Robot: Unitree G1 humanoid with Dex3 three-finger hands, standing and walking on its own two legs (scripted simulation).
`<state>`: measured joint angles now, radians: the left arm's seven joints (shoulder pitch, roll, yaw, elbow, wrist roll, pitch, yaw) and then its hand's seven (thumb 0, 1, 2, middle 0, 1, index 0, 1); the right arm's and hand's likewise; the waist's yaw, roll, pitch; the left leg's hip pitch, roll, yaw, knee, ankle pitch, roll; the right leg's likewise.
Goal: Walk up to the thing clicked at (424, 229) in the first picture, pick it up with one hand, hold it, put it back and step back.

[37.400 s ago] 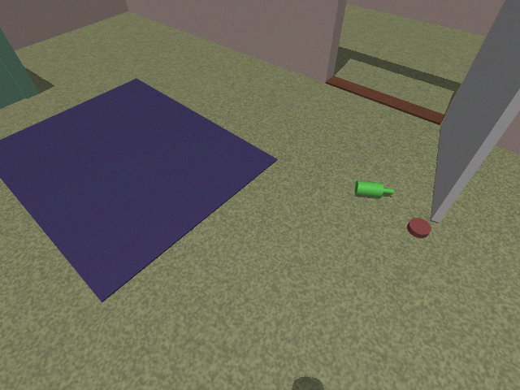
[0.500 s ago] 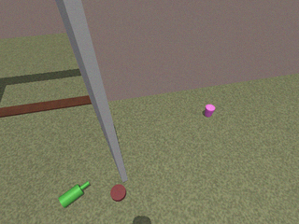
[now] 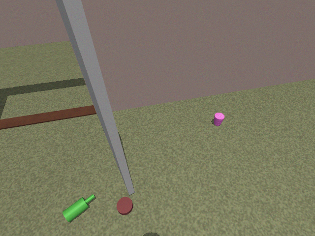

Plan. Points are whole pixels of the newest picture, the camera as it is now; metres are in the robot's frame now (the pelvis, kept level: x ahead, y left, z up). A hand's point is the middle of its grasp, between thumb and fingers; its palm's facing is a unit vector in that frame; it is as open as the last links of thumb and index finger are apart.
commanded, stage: stand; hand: left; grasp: from above
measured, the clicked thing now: (124, 205) +0.44 +0.26 -0.76
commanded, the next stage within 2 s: step back in 1.52 s
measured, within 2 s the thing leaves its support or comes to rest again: neither
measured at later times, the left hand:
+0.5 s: hand out of the picture +0.07 +0.22 -0.16, palm faces +0.01 -0.95 -0.31, open 7.4 cm
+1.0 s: hand out of the picture +0.08 +0.23 -0.16, palm faces +0.00 -0.95 -0.31, open 7.4 cm
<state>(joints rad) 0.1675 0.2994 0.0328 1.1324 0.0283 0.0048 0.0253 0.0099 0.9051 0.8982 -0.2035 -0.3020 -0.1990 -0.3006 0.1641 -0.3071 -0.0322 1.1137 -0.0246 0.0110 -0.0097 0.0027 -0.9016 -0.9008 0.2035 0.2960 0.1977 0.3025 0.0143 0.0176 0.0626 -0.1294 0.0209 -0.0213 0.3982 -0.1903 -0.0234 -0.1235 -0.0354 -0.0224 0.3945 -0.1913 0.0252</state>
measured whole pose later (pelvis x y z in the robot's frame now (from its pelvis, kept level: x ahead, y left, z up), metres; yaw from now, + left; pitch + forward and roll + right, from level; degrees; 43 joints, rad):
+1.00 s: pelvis +0.02 +0.00 +0.00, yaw -1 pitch -3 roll +0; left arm 0.13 0.28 0.03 1.16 0.02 0.00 0.02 0.01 0.91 0.90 -0.20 -0.30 -0.20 -0.30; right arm 0.14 -0.29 -0.01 1.14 -0.02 0.00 -0.01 0.00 -0.90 -0.90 0.20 0.30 0.20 0.30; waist 0.01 0.01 0.06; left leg -0.09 0.03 0.00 0.34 -0.19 -0.03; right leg -0.10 -0.02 0.00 0.35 -0.19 0.02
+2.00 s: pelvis -0.05 +0.04 -0.01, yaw -2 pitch -1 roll -2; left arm 0.04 0.41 0.05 0.89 0.00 0.07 0.03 0.01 0.91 0.90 -0.20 -0.30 -0.20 -0.30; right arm 0.15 -0.35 -0.05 0.91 -0.03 0.04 0.00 0.00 -0.90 -0.90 0.21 0.30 0.20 0.30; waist -0.02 -0.05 0.20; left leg -0.28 -0.01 0.01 0.60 -0.29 0.06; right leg -0.48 0.13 0.16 1.16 -0.51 -0.02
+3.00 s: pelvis -0.34 +0.04 -0.02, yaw -8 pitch -3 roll -1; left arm 0.21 0.41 0.09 0.84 0.02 0.07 0.01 0.01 0.91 0.90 -0.20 -0.30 -0.20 -0.30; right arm 0.09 -0.37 -0.04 0.78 -0.03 0.02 -0.01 0.00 -0.90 -0.90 0.21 0.30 0.20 0.30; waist 0.03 -0.03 0.19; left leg -0.39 0.05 0.02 0.61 -0.17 0.01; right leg -0.30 0.04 0.11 0.90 -0.49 0.03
